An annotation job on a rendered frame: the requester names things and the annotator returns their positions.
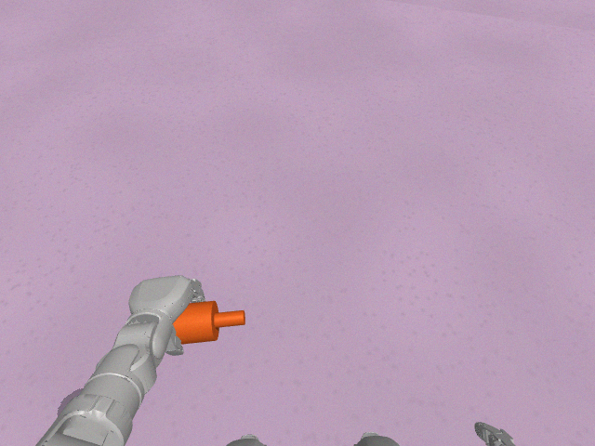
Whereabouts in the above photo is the right robot hand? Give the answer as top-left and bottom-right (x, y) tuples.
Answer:
(474, 422), (515, 446)

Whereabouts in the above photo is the left robot arm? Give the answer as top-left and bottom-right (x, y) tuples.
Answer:
(35, 308), (173, 446)

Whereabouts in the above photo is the bottle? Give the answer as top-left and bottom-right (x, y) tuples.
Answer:
(173, 301), (245, 345)

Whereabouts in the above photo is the left robot hand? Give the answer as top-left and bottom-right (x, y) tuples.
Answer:
(129, 275), (205, 356)

